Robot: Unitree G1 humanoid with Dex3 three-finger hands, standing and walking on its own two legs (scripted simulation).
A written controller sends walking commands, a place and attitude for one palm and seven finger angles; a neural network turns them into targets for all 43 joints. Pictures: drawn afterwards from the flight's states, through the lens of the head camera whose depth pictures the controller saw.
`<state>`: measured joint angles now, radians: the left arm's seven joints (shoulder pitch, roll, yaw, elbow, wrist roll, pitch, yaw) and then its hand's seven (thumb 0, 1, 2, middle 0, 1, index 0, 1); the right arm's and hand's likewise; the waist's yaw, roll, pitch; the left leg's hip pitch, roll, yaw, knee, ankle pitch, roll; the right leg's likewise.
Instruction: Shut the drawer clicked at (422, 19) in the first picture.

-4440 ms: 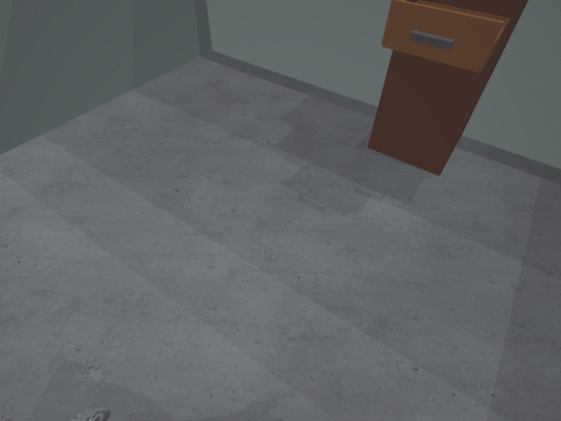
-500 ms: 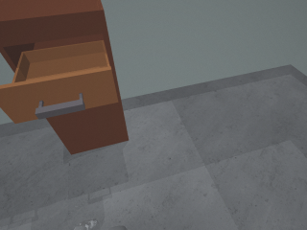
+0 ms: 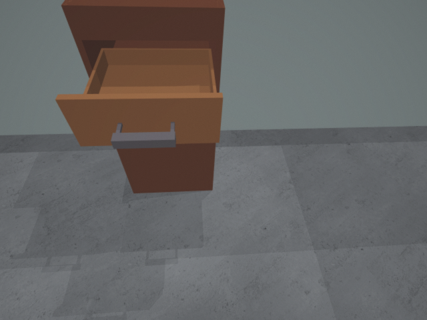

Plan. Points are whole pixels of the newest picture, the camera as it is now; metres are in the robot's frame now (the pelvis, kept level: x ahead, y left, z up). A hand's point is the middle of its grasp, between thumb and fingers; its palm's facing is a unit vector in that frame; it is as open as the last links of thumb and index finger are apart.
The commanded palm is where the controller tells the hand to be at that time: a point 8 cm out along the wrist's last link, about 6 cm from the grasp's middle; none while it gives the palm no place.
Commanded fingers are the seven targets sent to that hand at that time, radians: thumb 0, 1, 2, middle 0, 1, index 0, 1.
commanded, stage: take the last steps up to it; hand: left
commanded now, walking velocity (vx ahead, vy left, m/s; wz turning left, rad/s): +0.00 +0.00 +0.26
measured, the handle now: (145, 133) +0.53 +0.21 +0.00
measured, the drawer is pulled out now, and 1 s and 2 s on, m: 0.27 0.27 0.27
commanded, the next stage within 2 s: come to a stop and stand still in 1.06 s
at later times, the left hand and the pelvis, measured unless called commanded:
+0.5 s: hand out of the picture -0.06 +0.11 -0.17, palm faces +0.22 -0.96 -0.18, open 7.3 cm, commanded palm none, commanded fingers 0.00 0.90 0.90 -0.20 -0.30 -0.20 -0.30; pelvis +0.01 -0.04 +0.00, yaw +7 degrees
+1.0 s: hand (124, 290) +0.20 +0.21 -0.17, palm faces +0.10 -0.98 -0.18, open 7.4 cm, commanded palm none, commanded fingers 0.00 0.90 0.90 -0.20 -0.30 -0.20 -0.30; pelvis +0.13 +0.02 +0.00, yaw +5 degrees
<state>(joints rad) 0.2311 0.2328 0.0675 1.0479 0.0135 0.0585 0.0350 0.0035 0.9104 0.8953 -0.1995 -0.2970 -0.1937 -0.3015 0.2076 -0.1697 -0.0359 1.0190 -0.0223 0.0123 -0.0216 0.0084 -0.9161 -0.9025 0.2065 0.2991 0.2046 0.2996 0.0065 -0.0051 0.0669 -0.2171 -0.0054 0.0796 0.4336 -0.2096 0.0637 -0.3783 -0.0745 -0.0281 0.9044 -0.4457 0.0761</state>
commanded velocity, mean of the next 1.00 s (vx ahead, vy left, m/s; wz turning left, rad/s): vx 0.25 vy -0.04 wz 0.02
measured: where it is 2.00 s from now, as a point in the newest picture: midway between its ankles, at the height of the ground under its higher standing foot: outside the picture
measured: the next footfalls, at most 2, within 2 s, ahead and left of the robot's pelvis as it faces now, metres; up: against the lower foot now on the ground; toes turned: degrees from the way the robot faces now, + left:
right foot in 0.16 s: +0.03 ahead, -0.15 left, +0.00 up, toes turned -1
left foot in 0.64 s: +0.08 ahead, +0.11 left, +0.00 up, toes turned +15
